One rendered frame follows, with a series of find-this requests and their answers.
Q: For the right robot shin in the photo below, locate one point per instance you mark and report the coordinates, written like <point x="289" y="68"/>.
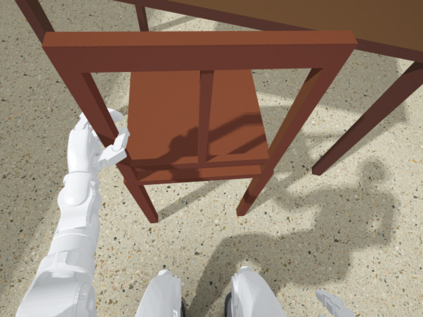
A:
<point x="239" y="312"/>

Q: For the robot left hand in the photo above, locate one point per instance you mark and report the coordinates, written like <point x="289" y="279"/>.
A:
<point x="84" y="144"/>

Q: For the table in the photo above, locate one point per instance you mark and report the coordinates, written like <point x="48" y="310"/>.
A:
<point x="387" y="27"/>

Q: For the left robot upper arm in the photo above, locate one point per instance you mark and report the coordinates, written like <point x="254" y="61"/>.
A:
<point x="75" y="299"/>

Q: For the robot right thigh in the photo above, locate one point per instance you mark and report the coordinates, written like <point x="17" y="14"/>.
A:
<point x="250" y="291"/>

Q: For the chair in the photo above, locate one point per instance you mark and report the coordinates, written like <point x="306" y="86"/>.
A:
<point x="193" y="112"/>

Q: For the robot right hand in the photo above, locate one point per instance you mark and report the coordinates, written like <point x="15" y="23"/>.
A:
<point x="334" y="304"/>

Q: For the robot left forearm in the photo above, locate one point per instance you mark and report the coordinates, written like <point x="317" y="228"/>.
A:
<point x="72" y="251"/>

